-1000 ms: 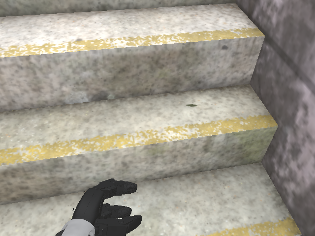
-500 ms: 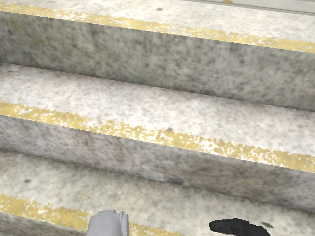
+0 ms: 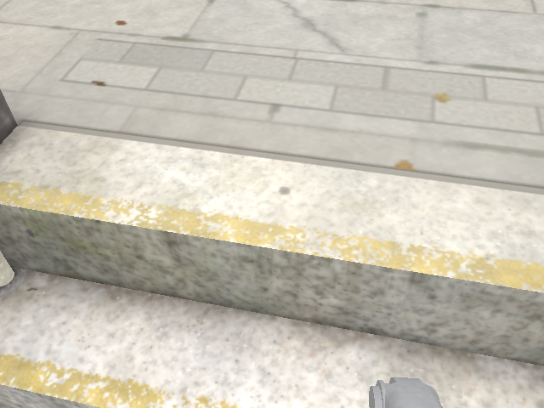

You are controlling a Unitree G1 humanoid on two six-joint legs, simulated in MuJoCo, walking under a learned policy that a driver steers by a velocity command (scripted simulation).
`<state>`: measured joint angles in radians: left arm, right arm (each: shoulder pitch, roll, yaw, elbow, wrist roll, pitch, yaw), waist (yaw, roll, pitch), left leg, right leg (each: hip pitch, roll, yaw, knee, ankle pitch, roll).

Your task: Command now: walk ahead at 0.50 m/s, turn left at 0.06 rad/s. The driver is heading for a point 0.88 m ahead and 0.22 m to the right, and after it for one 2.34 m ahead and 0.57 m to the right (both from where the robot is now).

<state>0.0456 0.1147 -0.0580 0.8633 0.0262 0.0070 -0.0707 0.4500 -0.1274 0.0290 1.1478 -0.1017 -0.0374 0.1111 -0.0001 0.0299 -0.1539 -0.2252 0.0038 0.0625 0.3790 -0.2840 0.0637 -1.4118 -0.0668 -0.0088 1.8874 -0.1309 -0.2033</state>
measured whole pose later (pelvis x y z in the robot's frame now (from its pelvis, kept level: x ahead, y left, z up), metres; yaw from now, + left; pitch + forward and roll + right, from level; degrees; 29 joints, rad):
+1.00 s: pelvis +0.55 +0.01 +0.40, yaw -10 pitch +10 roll -4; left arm -0.10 0.11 -0.05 0.80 0.02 0.04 -0.11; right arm 0.47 -0.13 0.05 1.16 -0.10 -0.09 0.11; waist 0.00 0.09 -0.18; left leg -0.07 0.08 0.22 0.14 -0.19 0.04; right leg -1.30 -0.02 -0.14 1.67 -0.27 -0.23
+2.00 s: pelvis +0.91 -0.03 +0.57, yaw -35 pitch +1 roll +1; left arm 0.16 0.18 0.04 0.75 0.01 -0.01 0.01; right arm 0.13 -0.17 -0.04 0.83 -0.02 -0.04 -0.03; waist -0.01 -0.02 -0.03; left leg -0.34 0.03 0.17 0.59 -0.26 0.03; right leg -0.34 -0.07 -0.02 0.65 -0.33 0.02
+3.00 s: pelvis +1.00 -0.14 +0.59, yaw -36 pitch +2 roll +0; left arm 0.38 0.17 0.05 0.93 0.00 -0.09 -0.01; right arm 0.15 -0.25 -0.07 0.90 0.02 -0.09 0.00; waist 0.02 0.05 -0.06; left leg -0.71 0.12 0.00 1.12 -0.15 0.04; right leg -0.13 0.01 -0.07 0.35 -0.26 -0.03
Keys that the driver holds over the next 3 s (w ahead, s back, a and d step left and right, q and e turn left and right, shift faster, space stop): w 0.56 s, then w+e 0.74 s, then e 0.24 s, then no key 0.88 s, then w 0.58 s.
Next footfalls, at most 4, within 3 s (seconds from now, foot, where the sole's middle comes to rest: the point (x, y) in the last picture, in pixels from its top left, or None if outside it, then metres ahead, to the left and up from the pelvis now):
0.06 right None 0.17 -0.13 -0.59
0.58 left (240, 368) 0.48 0.10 -0.40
1.02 right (358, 198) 0.70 -0.12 -0.19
1.48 left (279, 97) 1.03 0.02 -0.19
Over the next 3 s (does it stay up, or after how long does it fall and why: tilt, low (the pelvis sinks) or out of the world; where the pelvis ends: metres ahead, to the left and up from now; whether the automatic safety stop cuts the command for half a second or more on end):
stays up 1.00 -0.14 0.59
